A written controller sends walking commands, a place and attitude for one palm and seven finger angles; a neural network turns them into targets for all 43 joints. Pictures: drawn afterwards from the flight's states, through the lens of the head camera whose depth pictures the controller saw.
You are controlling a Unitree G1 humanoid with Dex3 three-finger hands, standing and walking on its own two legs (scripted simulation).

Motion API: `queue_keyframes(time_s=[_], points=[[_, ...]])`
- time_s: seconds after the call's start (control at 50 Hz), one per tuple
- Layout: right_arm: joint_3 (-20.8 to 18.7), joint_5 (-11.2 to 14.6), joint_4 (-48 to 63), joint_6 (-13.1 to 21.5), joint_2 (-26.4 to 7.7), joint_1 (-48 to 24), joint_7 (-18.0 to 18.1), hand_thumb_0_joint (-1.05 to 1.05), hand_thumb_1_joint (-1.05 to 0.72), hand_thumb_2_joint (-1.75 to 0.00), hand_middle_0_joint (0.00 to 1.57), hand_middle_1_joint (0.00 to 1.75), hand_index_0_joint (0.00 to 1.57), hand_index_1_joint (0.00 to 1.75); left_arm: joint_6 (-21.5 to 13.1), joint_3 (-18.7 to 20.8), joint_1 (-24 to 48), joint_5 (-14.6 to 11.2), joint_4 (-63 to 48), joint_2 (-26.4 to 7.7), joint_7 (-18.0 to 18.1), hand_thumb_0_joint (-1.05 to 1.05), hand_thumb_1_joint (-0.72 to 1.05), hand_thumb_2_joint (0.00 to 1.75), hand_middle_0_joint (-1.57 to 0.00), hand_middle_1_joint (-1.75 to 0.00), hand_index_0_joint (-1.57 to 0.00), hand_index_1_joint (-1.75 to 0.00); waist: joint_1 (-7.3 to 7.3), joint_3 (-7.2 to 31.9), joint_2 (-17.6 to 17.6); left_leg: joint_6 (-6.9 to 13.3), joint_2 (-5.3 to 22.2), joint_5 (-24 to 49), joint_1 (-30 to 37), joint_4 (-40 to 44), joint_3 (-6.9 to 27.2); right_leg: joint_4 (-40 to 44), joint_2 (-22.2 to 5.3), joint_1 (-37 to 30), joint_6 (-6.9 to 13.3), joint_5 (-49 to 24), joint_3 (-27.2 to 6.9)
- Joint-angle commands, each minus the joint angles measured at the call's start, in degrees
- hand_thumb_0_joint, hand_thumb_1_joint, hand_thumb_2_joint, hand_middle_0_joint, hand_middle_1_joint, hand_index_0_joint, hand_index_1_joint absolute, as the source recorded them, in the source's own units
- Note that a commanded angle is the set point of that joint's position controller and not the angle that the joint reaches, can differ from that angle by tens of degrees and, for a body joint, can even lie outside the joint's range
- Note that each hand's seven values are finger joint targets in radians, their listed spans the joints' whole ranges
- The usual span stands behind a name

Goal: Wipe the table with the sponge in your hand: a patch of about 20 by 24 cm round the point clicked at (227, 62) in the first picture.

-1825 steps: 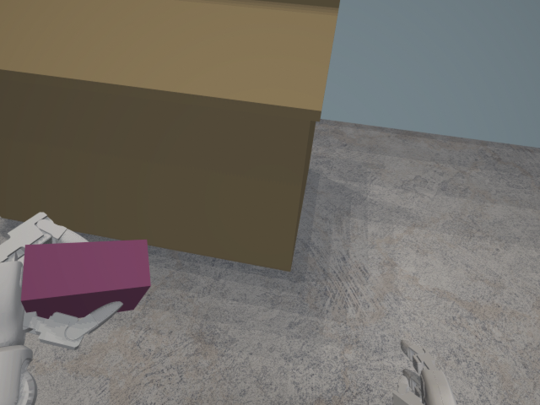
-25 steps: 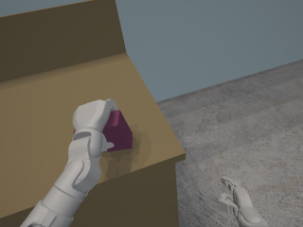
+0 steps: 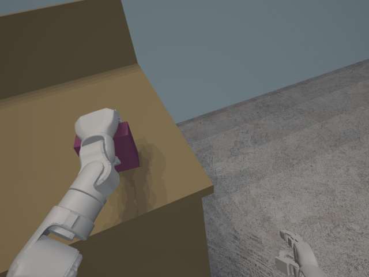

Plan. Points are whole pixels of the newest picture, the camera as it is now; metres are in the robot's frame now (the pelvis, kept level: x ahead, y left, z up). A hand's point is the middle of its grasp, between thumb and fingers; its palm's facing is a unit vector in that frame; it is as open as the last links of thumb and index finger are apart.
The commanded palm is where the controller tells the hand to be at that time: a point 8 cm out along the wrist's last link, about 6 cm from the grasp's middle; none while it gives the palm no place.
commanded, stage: wipe forward along the third lane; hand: left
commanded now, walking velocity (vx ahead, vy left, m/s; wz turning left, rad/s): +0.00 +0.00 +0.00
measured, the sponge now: (111, 155) +0.36 +0.21 +0.11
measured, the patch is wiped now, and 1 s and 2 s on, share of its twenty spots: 0.85 0.90 0.90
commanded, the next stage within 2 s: wipe back along the third lane in 0.96 s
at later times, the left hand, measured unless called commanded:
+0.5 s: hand (104, 132) +0.40 +0.23 +0.15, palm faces -0.01 -0.04 -1.00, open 9.5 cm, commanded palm +0.38 +0.25 +0.17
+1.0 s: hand (102, 122) +0.45 +0.25 +0.15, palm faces -0.06 -0.01 -1.00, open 9.5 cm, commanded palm +0.43 +0.26 +0.17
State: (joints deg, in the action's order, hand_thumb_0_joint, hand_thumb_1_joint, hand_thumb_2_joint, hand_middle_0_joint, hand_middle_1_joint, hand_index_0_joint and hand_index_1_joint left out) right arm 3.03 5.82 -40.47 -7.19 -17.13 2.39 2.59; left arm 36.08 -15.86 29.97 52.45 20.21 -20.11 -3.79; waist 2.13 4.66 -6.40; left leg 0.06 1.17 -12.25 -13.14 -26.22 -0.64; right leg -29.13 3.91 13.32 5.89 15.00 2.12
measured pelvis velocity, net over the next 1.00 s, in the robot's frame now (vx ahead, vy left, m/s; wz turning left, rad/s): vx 0.00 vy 0.01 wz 0.01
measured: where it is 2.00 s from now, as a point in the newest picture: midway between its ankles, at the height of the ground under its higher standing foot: outside the picture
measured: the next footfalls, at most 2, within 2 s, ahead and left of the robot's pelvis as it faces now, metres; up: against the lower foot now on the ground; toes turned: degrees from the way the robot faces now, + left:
none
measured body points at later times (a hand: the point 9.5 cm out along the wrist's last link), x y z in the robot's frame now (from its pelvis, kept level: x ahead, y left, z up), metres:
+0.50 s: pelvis +0.00 +0.00 +0.00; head -0.02 -0.06 +0.45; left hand +0.40 +0.23 +0.20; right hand +0.16 -0.26 -0.13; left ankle +0.02 +0.15 -0.74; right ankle +0.01 -0.05 -0.74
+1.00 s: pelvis +0.00 +0.01 +0.00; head +0.01 -0.03 +0.45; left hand +0.44 +0.25 +0.20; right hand +0.12 -0.25 -0.14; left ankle +0.02 +0.15 -0.74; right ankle +0.01 -0.05 -0.74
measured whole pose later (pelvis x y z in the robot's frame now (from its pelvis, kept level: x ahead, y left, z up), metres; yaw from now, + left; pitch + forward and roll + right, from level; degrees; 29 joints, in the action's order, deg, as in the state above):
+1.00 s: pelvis +0.00 +0.01 +0.00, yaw +0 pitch +6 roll +1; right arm 1.7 5.8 -42.9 -6.0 -17.0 11.1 3.4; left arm 19.5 -9.8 50.8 54.2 53.8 -25.9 -1.0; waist -1.5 5.8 -5.0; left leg 0.7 1.1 -12.1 -21.4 -27.4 0.3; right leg -27.8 4.1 20.3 5.2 13.5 2.4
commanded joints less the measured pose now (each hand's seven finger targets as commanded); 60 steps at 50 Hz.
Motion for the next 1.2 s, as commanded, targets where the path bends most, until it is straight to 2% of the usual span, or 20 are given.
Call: queue_keyframes(time_s=[0.0,0.1,0.16,0.18,0.2,0.22,0.24,0.28,0.3,0.38,0.4,0.42,0.46,0.58,0.72,0.8,1.02,1.08,1.16,1.18], points=[[-1.6,-0.2,9.9,3.1,-4.4,-10.6,0.1,0.00,-0.90,-0.90,0.20,0.30,0.20,0.30,-1.5,4.4,11.2,2.1,2.4,-10.4,0.5,0.00,0.10,1.30,-1.20,-1.60,-1.20,-1.60,0.89,6.0,12.4,2.2,-3.2,3.2,-2.6,1.0,-0.4,7.6,-4.3,-4.0,-4.0,-8.2,-7.6],[-1.8,-0.3,9.4,2.9,-4.8,-9.0,0.6,0.00,-0.90,-0.90,0.20,0.30,0.20,0.30,-3.7,5.7,12.1,1.9,6.2,-12.0,1.1,0.00,0.10,1.30,-1.20,-1.60,-1.20,-1.60,0.36,4.8,14.5,2.2,-3.2,1.6,-4.4,0.6,-0.4,8.5,-4.5,-3.2,-4.5,-6.1,-8.8],[-1.9,-0.4,8.3,2.8,-5.2,-8.1,1.1,0.00,-0.90,-0.90,0.20,0.30,0.20,0.30,-4.4,6.2,15.4,2.5,9.8,-13.9,1.6,0.00,0.10,1.30,-1.20,-1.60,-1.20,-1.60,-0.24,4.3,13.8,2.0,-3.3,0.9,-5.3,-0.2,-0.3,9.4,-5.0,-2.3,-4.5,-4.3,-10.5],[-1.8,-0.1,8.8,2.9,-4.8,-7.8,1.0,0.00,-0.90,-0.90,0.20,0.30,0.20,0.30,-4.8,4.6,17.6,2.2,9.8,-12.2,1.4,0.00,0.10,1.30,-1.20,-1.60,-1.20,-1.60,-0.70,4.7,12.3,2.1,-3.1,0.8,-5.5,0.6,0.0,9.1,-5.0,-1.9,-4.4,-3.8,-9.2],[-2.0,-0.2,8.0,2.9,-5.4,-7.3,1.1,0.00,-0.90,-0.90,0.20,0.30,0.20,0.30,-5.0,6.3,17.2,2.8,12.4,-14.2,1.6,0.00,0.10,1.30,-1.20,-1.60,-1.20,-1.60,-0.44,3.9,12.2,2.0,-3.0,0.4,-5.0,0.6,-0.1,9.3,-4.5,-0.8,-4.3,-2.1,-9.2],[-2.0,-0.3,8.2,2.8,-5.3,-7.1,1.2,0.00,-0.90,-0.90,0.20,0.30,0.20,0.30,-5.3,5.2,18.1,2.7,12.3,-13.3,1.6,0.00,0.10,1.30,-1.20,-1.60,-1.20,-1.60,-0.41,4.8,11.4,2.0,-3.2,0.3,-5.3,0.5,-0.3,9.4,-4.8,-1.2,-4.4,-1.5,-9.0],[-2.1,-0.3,7.9,2.8,-5.4,-6.7,1.3,0.00,-0.90,-0.90,0.20,0.30,0.20,0.30,-5.6,6.6,19.0,3.0,13.6,-15.2,1.7,0.00,0.10,1.30,-1.20,-1.60,-1.20,-1.60,-0.49,4.8,11.7,2.0,-3.2,0.5,-5.4,0.1,-0.2,9.5,-4.8,-1.3,-4.3,-2.0,-9.6],[-2.0,-0.1,8.4,3.0,-4.9,-5.8,1.3,0.00,-0.90,-0.90,0.20,0.30,0.20,0.30,-6.9,5.4,22.0,2.4,13.6,-13.9,1.4,0.00,0.10,1.30,-1.20,-1.60,-1.20,-1.60,-1.06,6.8,11.4,2.2,-3.1,1.0,-6.4,0.2,0.1,8.8,-5.3,-2.8,-4.4,-4.3,-9.3],[-2.2,-0.3,7.5,2.9,-5.5,-5.1,1.4,0.00,-0.90,-0.90,0.20,0.30,0.20,0.30,-7.2,7.6,20.4,3.0,16.5,-16.7,1.6,0.00,0.10,1.30,-1.20,-1.60,-1.20,-1.60,-0.76,6.2,12.0,2.1,-3.0,0.5,-6.4,0.1,0.1,9.1,-5.0,-2.2,-4.4,-2.8,-9.9],[-2.5,-0.3,8.2,2.8,-5.3,-3.5,1.2,0.00,-0.90,-0.90,0.20,0.30,0.20,0.30,-9.9,7.6,22.5,2.9,16.5,-16.4,1.5,0.00,0.10,1.30,-1.20,-1.60,-1.20,-1.60,-1.07,9.1,11.8,2.3,-3.1,1.7,-7.7,-0.4,0.4,7.6,-5.5,-4.5,-4.4,-8.9,-9.8],[-2.6,-0.4,7.8,2.7,-5.7,-3.0,1.3,0.00,-0.90,-0.90,0.20,0.30,0.20,0.30,-10.1,8.8,20.7,3.5,18.4,-17.6,1.8,0.00,0.10,1.30,-1.20,-1.60,-1.20,-1.60,-0.73,8.0,12.2,2.4,-3.1,1.3,-7.5,-0.1,0.2,7.7,-4.9,-3.4,-4.4,-7.7,-9.3],[-2.6,-0.4,8.0,2.7,-5.7,-3.0,1.2,0.00,-0.90,-0.90,0.20,0.30,0.20,0.30,-10.6,7.1,21.9,3.2,18.1,-15.9,1.8,0.00,0.10,1.30,-1.20,-1.60,-1.20,-1.60,-1.12,7.5,11.8,2.4,-3.1,1.1,-7.8,-0.5,-0.1,8.0,-5.2,-3.0,-4.5,-7.8,-9.8],[-2.8,-0.4,7.2,2.5,-6.1,-2.3,1.4,0.00,-0.90,-0.90,0.20,0.30,0.20,0.30,-11.0,9.2,23.3,3.2,20.0,-18.9,2.1,0.00,0.10,1.30,-1.20,-1.60,-1.20,-1.60,-1.33,7.1,13.2,2.3,-3.0,0.3,-8.8,-1.0,0.1,8.6,-5.5,-2.9,-4.7,-6.4,-11.1],[-3.0,-0.1,7.1,2.8,-5.7,-0.4,1.2,0.00,-0.90,-0.90,0.20,0.30,0.20,0.30,-13.2,7.7,28.1,3.2,21.7,-17.2,2.7,0.00,0.10,1.30,-1.20,-1.60,-1.20,-1.60,-1.87,9.3,10.6,2.5,-3.0,0.8,-8.6,-0.1,0.2,8.0,-5.2,-2.7,-4.4,-7.1,-9.3],[-3.2,0.0,5.5,2.9,-6.4,1.8,1.4,0.00,-0.90,-0.90,0.20,0.30,0.20,0.30,-14.3,7.4,32.1,4.0,27.3,-18.0,3.4,0.00,0.10,1.30,-1.20,-1.60,-1.20,-1.60,-2.91,7.9,11.8,2.8,-2.8,-0.4,-8.8,0.3,0.0,8.6,-4.6,-0.2,-4.7,-5.1,-8.1],[-3.3,-0.2,4.8,3.2,-6.5,3.4,1.4,0.00,-0.90,-0.90,0.20,0.30,0.20,0.30,-14.9,8.4,34.6,4.2,29.6,-19.5,3.9,0.00,0.10,1.30,-1.20,-1.60,-1.20,-1.60,-2.99,9.9,11.0,2.9,-2.8,-0.1,-8.5,0.6,0.2,8.3,-4.5,-0.8,-4.6,-5.4,-7.4],[-3.6,-0.5,4.5,2.7,-6.5,5.4,0.8,0.00,-0.90,-0.90,0.20,0.30,0.20,0.30,-15.6,7.2,36.7,4.8,31.6,-17.2,4.6,0.00,0.10,1.30,-1.20,-1.60,-1.20,-1.60,-3.87,13.0,11.2,3.1,-2.8,3.7,-7.1,0.1,-0.3,7.0,-4.2,-1.8,-4.6,-13.8,-5.9],[-3.8,-0.5,5.8,2.4,-5.7,4.3,0.4,0.00,-0.90,-0.90,0.20,0.30,0.20,0.30,-15.9,6.8,32.5,3.9,29.0,-14.1,4.8,0.00,0.10,1.30,-1.20,-1.60,-1.20,-1.60,-2.44,15.0,10.0,3.0,-2.9,6.3,-6.3,0.5,-0.4,6.5,-4.3,-4.0,-4.2,-17.7,-5.4],[-3.9,-0.4,7.1,1.5,-5.7,1.6,-0.4,0.00,-0.90,-0.90,0.20,0.30,0.20,0.30,-14.2,6.4,23.6,2.1,24.1,-10.7,5.8,0.00,0.10,1.30,-1.20,-1.60,-1.20,-1.60,-1.07,13.0,12.5,3.1,-2.8,7.0,-5.1,0.6,-1.0,6.7,-4.1,-5.0,-4.4,-19.5,-5.0],[-3.8,-0.2,7.6,1.4,-5.4,0.2,-0.6,0.00,-0.90,-0.90,0.20,0.30,0.20,0.30,-13.7,6.3,23.5,1.3,21.6,-9.8,5.8,0.00,0.10,1.30,-1.20,-1.60,-1.20,-1.60,-0.74,13.8,11.2,3.0,-2.9,8.1,-4.5,1.2,-0.7,6.5,-4.0,-5.4,-4.1,-19.9,-4.7]])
